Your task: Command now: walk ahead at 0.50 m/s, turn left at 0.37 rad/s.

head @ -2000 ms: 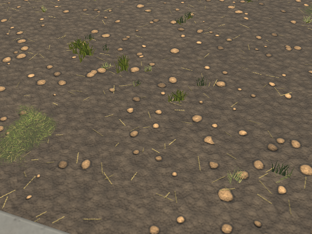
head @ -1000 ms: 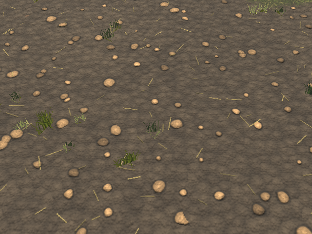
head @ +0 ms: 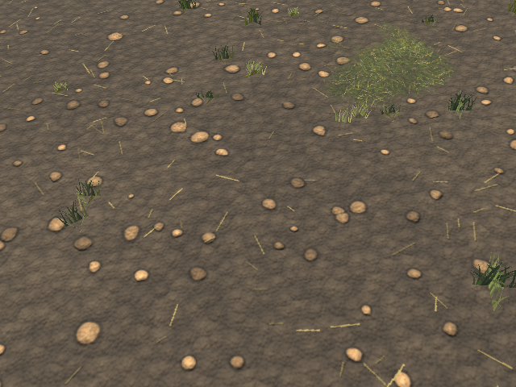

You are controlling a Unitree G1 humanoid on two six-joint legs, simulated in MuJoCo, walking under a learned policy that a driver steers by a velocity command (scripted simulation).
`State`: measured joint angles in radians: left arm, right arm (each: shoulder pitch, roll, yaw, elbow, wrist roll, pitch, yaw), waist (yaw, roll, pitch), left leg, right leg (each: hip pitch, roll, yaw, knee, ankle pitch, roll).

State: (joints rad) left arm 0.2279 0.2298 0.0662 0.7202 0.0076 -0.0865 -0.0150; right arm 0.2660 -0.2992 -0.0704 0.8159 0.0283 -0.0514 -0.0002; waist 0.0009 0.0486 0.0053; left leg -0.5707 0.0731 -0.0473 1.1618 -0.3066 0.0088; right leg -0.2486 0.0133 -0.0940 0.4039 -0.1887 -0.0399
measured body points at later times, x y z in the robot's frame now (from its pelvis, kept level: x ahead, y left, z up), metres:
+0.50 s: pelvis +0.26 +0.09 -0.01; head +0.30 +0.11 +0.44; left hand +0.32 +0.39 -0.11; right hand +0.45 -0.14 -0.11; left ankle +0.29 +0.17 -0.74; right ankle +0.27 -0.08 -0.65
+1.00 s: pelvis +0.53 +0.13 +0.00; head +0.56 +0.15 +0.44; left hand +0.51 +0.43 -0.10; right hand +0.78 -0.04 -0.11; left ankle +0.43 +0.23 -0.66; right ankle +0.62 +0.07 -0.74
